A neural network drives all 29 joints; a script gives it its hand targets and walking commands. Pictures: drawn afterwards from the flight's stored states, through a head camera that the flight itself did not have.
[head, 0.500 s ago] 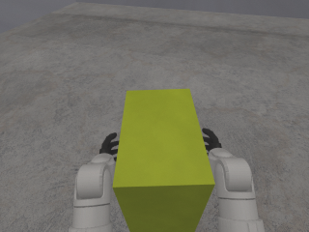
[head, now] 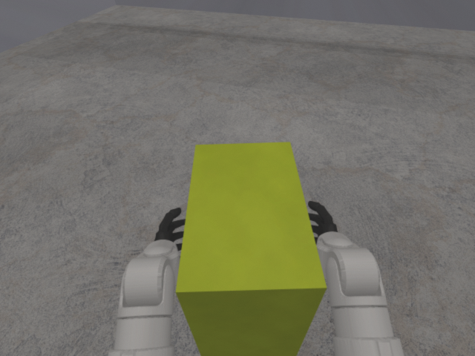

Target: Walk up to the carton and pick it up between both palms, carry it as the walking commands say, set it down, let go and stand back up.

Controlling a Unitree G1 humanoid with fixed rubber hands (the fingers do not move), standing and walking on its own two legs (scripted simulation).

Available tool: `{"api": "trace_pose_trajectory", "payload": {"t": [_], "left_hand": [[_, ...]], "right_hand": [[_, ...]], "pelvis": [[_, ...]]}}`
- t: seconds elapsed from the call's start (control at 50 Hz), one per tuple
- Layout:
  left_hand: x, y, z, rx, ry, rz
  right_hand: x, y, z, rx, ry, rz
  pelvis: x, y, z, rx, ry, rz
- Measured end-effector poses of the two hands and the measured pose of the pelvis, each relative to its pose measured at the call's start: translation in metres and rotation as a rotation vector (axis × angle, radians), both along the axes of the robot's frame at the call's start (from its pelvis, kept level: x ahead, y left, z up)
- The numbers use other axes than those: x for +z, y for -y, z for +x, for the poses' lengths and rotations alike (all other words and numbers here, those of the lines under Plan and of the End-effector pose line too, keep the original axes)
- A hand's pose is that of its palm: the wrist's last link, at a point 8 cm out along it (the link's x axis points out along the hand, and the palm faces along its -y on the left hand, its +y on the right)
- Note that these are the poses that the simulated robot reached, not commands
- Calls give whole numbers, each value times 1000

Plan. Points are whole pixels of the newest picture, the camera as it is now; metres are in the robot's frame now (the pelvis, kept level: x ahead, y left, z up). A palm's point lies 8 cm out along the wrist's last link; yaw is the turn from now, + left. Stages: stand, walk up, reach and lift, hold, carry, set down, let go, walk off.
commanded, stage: carry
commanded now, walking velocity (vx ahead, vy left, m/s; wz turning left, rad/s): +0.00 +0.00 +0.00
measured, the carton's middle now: (246, 253) +0.31 +0.00 +0.01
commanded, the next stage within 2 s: none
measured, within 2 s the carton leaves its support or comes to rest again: neither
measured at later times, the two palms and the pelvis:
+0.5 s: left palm (172, 250) +0.29 +0.12 +0.06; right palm (327, 242) +0.30 -0.14 +0.06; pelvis +0.01 -0.01 +0.00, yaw +0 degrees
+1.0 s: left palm (176, 250) +0.30 +0.12 +0.05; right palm (327, 241) +0.30 -0.14 +0.05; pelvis +0.02 -0.01 +0.00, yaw +0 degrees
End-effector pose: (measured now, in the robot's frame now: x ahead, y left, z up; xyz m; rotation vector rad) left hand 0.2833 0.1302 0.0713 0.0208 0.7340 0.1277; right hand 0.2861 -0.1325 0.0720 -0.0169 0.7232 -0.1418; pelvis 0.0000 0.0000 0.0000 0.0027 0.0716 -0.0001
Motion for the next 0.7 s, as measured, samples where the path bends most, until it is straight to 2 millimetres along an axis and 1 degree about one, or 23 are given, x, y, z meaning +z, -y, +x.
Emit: {"api": "trace_pose_trajectory", "payload": {"t": [0.28, 0.7], "left_hand": [[-12, 3, 7, -5, 22, 7], [-18, 9, 12, -9, 48, 17]], "right_hand": [[-13, 3, 7, 8, 22, -7], [-18, 9, 13, 20, 48, -16]], "pelvis": [[0, 3, 4, 2, -3, 1], [0, 10, 13, 3, 3, 4]]}}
